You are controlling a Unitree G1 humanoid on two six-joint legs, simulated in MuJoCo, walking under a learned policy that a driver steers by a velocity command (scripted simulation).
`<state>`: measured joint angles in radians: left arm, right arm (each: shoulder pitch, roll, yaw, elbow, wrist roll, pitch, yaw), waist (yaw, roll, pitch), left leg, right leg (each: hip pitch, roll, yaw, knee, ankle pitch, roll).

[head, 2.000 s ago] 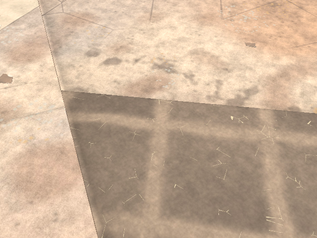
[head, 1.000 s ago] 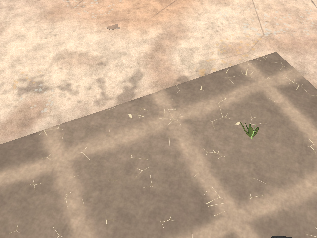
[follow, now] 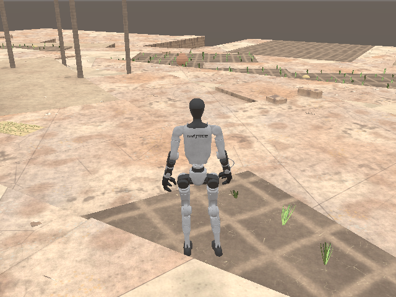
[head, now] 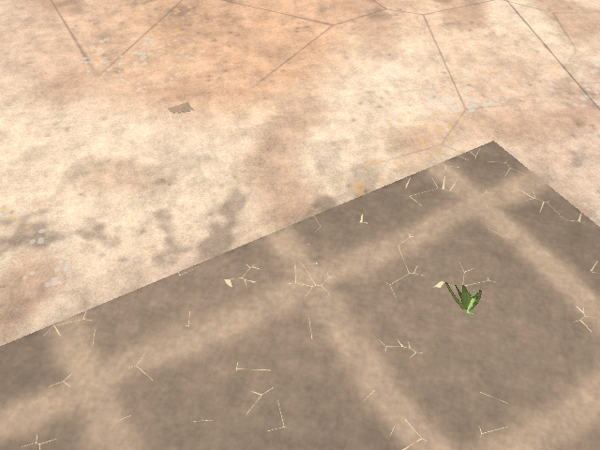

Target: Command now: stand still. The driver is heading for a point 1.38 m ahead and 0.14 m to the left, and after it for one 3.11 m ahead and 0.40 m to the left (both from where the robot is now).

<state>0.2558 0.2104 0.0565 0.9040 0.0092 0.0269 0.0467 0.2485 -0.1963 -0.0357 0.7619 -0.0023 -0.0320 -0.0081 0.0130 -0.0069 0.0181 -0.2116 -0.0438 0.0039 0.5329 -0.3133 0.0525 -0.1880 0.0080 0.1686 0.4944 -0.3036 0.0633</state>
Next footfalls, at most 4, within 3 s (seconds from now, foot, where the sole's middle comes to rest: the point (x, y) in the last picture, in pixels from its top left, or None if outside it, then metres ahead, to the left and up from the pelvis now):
1.06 right None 0.12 -0.17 -0.77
1.56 left None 0.48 0.05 -0.77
2.10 right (388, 341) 0.79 -0.19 -0.77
2.64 left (290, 255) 1.06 0.06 -0.77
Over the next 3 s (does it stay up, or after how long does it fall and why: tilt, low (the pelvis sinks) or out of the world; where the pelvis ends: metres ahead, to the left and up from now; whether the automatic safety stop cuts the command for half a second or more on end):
stays up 1.10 0.00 0.01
